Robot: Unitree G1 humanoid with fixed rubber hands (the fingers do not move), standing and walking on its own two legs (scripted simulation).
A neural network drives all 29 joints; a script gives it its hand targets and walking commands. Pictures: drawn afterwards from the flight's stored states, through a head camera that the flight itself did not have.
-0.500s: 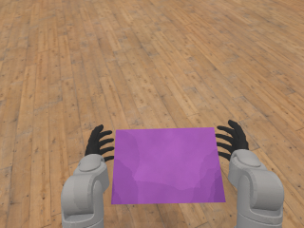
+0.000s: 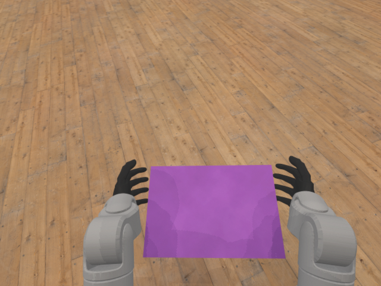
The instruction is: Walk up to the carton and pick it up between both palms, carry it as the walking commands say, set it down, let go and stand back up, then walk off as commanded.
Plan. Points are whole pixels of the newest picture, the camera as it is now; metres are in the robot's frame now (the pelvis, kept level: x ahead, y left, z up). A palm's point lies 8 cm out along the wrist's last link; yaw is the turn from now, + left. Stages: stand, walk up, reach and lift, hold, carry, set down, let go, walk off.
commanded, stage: carry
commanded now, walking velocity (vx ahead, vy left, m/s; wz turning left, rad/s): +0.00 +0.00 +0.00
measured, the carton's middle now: (210, 214) +0.27 -0.02 +0.00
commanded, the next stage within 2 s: none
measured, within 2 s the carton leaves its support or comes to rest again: neither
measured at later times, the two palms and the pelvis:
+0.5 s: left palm (125, 139) +0.43 +0.18 +0.07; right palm (260, 132) +0.42 -0.14 +0.08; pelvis +0.16 +0.03 -0.01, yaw -1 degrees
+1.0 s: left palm (126, 138) +0.42 +0.17 +0.09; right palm (265, 133) +0.41 -0.15 +0.09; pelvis +0.17 +0.02 -0.02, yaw -1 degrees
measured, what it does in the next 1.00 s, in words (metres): walks ahead: left foot, then right foot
